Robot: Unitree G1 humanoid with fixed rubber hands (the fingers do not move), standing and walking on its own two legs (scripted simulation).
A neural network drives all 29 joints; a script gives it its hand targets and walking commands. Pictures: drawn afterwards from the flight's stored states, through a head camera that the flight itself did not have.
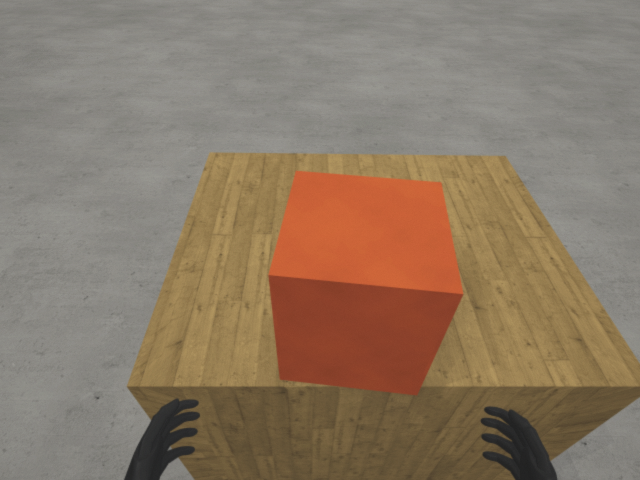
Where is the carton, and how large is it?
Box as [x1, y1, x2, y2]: [268, 171, 462, 394]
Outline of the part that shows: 296,171 268,274 280,379 417,394 462,295 462,289 441,183 430,181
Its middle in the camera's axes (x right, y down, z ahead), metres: +0.06 +0.07 +0.58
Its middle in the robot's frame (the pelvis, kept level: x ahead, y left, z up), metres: +0.40 -0.01 +0.02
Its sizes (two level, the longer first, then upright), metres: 0.210 0.200 0.250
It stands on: a pedestal, 0.67 m high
